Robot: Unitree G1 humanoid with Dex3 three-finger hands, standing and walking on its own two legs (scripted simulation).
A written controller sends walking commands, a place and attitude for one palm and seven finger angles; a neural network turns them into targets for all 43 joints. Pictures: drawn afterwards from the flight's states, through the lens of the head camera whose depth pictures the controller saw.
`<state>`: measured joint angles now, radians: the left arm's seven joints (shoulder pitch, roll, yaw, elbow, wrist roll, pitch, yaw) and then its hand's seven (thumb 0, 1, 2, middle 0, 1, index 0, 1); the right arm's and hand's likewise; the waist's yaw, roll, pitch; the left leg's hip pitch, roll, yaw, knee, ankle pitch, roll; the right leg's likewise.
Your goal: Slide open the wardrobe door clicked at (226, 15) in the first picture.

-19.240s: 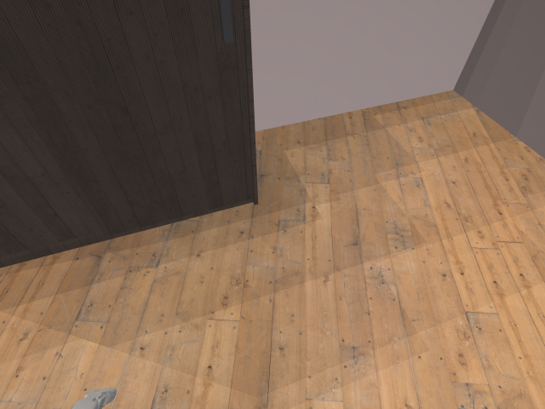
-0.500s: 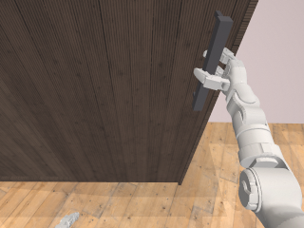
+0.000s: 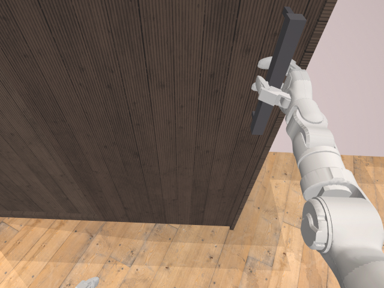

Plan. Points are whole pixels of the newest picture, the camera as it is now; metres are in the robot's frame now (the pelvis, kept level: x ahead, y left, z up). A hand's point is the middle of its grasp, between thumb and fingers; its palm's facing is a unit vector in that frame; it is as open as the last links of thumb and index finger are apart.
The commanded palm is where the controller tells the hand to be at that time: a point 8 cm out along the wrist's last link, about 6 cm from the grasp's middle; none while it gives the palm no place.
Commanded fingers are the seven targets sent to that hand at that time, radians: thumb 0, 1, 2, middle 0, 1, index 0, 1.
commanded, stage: grip the handle and tug to test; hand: right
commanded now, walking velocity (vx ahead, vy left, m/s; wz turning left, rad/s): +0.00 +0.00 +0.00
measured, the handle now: (269, 79) +0.52 -0.09 +0.19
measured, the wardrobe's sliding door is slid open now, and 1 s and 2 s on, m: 0.00 0.01 0.07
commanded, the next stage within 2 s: tug the door sideways, standing still in 0.38 s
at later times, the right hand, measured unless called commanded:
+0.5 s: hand (264, 90) +0.47 -0.07 +0.20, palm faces -0.12 +0.99 +0.02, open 5.9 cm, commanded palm +0.43 -0.13 +0.20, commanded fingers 0.00 -0.90 -0.90 0.45 1.40 0.45 1.40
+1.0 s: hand (260, 89) +0.47 -0.06 +0.20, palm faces -0.05 +1.00 -0.03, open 5.8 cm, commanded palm +0.44 -0.06 +0.20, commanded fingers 0.00 -0.90 -0.90 0.45 1.40 0.45 1.40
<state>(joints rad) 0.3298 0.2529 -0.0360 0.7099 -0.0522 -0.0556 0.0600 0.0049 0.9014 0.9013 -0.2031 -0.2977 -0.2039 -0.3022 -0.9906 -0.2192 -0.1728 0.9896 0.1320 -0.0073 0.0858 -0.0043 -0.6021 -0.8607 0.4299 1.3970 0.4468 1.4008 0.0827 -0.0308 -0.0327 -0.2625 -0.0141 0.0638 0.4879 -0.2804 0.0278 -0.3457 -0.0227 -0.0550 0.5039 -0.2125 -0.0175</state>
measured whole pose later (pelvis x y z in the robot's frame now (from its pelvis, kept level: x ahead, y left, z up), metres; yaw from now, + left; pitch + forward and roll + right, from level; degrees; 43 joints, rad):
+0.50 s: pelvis +0.03 +0.00 +0.01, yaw +3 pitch +2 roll +0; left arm 0.29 0.25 -0.02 0.63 -0.06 -0.01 0.04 0.01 0.90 0.90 -0.20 -0.30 -0.20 -0.30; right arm -0.68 -0.20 -0.19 0.52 0.16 0.16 0.06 -0.01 -0.67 -0.78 0.35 1.40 0.37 1.40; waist 0.07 -0.04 -0.05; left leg -0.18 -0.03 0.01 0.42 -0.29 0.03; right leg -0.23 -0.03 -0.11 0.43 -0.23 -0.01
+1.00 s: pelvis +0.04 +0.01 +0.00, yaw -3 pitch +3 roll +0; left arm 0.23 0.22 -0.02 0.68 -0.04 0.01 0.01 0.00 0.90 0.90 -0.20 -0.30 -0.20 -0.30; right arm -0.82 -0.10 0.00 0.59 0.17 0.19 -0.05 -0.01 -0.64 -0.84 0.43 1.40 0.39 1.40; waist -0.01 -0.04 -0.04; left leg -0.19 0.01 0.11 0.48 -0.34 0.03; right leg -0.29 0.01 0.00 0.49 -0.25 0.00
